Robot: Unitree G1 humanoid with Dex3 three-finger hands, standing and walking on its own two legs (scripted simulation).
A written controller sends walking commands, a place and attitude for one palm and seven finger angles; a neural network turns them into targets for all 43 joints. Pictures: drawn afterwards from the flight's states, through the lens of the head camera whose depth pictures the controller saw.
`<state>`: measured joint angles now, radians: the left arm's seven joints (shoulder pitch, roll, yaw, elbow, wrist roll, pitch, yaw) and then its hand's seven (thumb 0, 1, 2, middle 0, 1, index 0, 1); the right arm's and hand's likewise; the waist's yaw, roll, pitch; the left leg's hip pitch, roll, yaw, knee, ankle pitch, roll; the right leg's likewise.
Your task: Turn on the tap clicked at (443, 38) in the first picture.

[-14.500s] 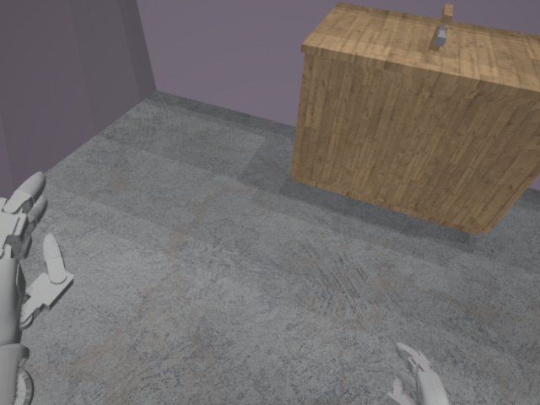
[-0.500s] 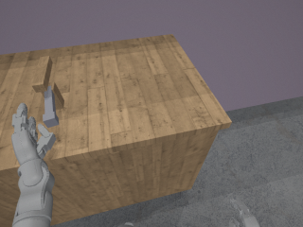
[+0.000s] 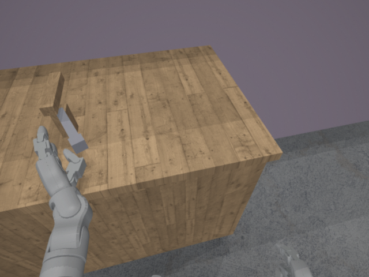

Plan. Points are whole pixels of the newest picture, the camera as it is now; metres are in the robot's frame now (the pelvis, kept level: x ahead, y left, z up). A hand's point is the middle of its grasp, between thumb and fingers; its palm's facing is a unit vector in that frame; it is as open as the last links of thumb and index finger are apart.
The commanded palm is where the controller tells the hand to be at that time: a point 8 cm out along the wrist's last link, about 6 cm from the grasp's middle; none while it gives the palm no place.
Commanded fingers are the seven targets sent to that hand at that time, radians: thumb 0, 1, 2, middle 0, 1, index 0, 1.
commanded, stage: push the lever round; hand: left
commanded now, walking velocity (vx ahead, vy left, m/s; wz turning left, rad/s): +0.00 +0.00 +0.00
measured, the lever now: (78, 143) +0.36 +0.26 +0.11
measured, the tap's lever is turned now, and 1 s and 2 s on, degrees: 24 47 84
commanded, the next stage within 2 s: lift the hand up off the lever in 1.78 s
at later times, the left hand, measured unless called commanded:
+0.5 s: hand (94, 155) +0.34 +0.23 +0.09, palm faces +0.73 -0.68 -0.06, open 7.8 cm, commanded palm +0.30 +0.24 +0.09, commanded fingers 0.00 0.90 0.90 -0.15 -0.15 -0.15 -0.15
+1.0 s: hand (108, 144) +0.38 +0.20 +0.08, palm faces +0.79 -0.61 -0.06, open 7.7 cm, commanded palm +0.33 +0.21 +0.09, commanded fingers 0.00 0.90 0.90 -0.15 -0.15 -0.15 -0.15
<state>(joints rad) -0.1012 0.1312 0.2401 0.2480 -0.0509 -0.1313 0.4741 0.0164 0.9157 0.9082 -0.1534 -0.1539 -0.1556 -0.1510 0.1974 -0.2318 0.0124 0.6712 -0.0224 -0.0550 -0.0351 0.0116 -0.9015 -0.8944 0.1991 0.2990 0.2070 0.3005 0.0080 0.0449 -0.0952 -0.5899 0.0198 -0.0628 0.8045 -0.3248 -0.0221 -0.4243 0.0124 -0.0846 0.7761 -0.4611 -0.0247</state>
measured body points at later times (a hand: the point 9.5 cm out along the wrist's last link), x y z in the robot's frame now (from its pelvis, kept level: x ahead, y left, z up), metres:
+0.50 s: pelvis +0.00 +0.00 +0.00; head +0.01 +0.00 +0.45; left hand +0.30 +0.26 +0.09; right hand +0.16 -0.23 -0.10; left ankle +0.05 +0.13 -0.71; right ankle -0.04 -0.10 -0.71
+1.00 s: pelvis +0.00 +0.00 +0.00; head +0.01 -0.01 +0.45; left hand +0.33 +0.23 +0.09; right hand +0.14 -0.24 -0.12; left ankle +0.05 +0.13 -0.71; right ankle -0.04 -0.10 -0.71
